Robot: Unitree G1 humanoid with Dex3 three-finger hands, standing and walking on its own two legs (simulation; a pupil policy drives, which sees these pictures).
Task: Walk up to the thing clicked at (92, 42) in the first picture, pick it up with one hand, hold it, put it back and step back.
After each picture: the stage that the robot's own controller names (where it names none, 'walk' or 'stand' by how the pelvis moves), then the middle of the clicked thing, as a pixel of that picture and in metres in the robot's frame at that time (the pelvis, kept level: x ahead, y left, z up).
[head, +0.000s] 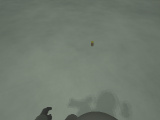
stand; (92, 43) +1.76 +0.04 -0.72
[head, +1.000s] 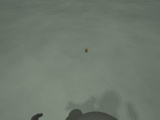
walk; (86, 50) +1.61 +0.27 -0.71
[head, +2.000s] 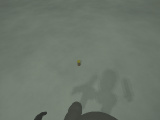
walk; (79, 62) +1.04 +0.33 -0.72
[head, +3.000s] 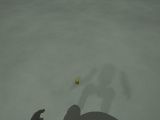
walk; (77, 81) +0.65 +0.23 -0.71
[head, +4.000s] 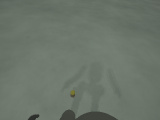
walk; (72, 94) +0.47 +0.17 -0.70
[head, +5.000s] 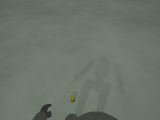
stand; (72, 98) +0.38 +0.23 -0.71
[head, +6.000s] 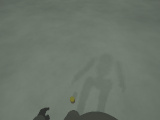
stand; (72, 100) +0.34 +0.22 -0.71
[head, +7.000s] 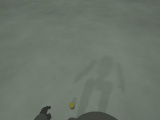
stand; (72, 105) +0.29 +0.21 -0.72
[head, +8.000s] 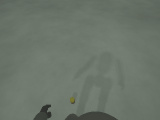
stand; (72, 100) +0.32 +0.22 -0.72
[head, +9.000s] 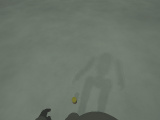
stand; (74, 100) +0.33 +0.20 -0.71
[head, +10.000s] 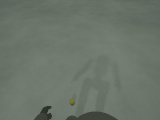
stand; (72, 102) +0.34 +0.21 -0.73
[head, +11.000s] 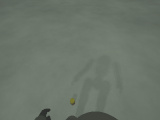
stand; (72, 101) +0.34 +0.20 -0.73
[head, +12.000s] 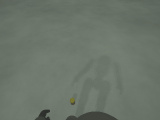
stand; (72, 101) +0.35 +0.20 -0.73
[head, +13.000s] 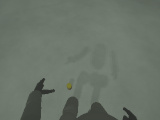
go down; (69, 86) +0.38 +0.21 -0.63
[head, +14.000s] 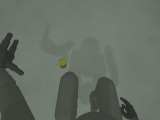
go down; (62, 63) +0.42 +0.25 -0.31
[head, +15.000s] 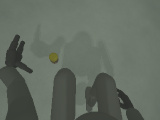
close in; (54, 58) +0.41 +0.27 -0.27
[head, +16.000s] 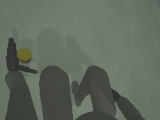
close; (25, 56) +0.39 +0.30 -0.22
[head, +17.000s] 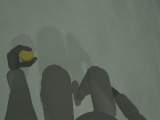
lift; (26, 56) +0.38 +0.30 -0.22
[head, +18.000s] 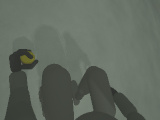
lift; (27, 59) +0.36 +0.29 -0.23
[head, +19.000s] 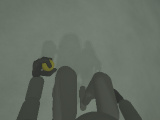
lift; (47, 66) +0.31 +0.27 -0.16
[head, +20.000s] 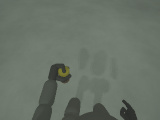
lift; (64, 75) +0.32 +0.19 +0.01
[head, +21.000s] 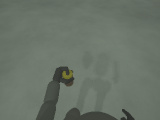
hold; (68, 78) +0.31 +0.17 +0.00
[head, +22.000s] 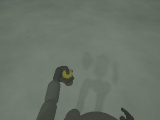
hold; (68, 77) +0.32 +0.17 +0.00
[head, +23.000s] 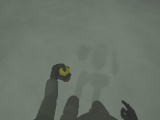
crouch; (65, 74) +0.34 +0.18 -0.06
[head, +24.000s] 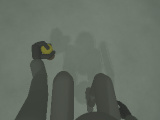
lower; (48, 52) +0.44 +0.27 -0.12
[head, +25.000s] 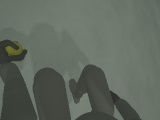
lower; (16, 52) +0.41 +0.32 -0.22
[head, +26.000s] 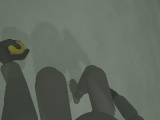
lower; (18, 51) +0.41 +0.32 -0.23
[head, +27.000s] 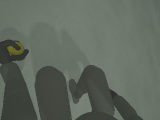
lower; (17, 52) +0.41 +0.32 -0.23
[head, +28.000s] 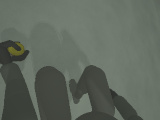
lower; (18, 52) +0.40 +0.32 -0.23
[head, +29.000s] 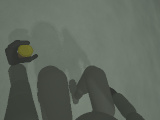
open; (24, 53) +0.40 +0.30 -0.23
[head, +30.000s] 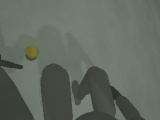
stand; (31, 54) +0.40 +0.29 -0.23
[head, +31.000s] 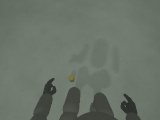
stand; (71, 78) +0.40 +0.20 -0.54
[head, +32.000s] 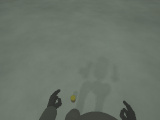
stand; (73, 98) +0.37 +0.18 -0.67
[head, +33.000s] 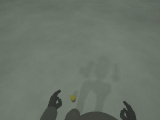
stand; (73, 98) +0.37 +0.18 -0.67
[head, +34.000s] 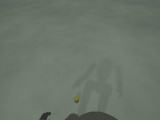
stand; (76, 99) +0.40 +0.17 -0.72
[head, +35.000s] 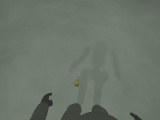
walk; (76, 83) +0.44 +0.15 -0.70
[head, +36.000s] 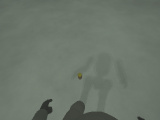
walk; (79, 76) +0.64 +0.21 -0.70
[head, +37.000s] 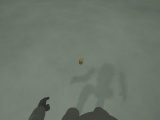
walk; (80, 61) +0.96 +0.19 -0.70
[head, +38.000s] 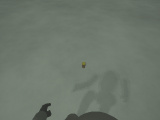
stand; (83, 65) +1.01 +0.16 -0.72
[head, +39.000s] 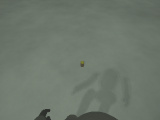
stand; (82, 64) +1.01 +0.18 -0.72
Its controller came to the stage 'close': yes
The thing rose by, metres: 0.71
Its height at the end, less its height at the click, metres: +0.00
